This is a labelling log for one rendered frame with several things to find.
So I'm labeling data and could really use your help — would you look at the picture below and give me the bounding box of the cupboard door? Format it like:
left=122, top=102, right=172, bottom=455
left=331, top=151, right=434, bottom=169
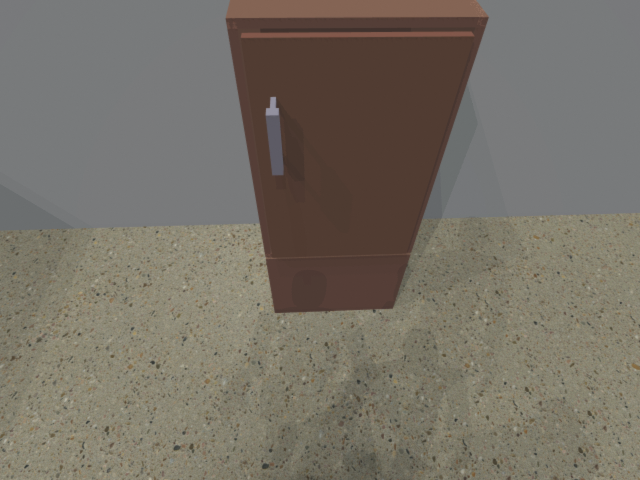
left=241, top=31, right=475, bottom=258

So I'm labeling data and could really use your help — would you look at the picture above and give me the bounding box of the handle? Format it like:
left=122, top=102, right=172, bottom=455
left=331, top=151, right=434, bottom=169
left=266, top=97, right=284, bottom=175

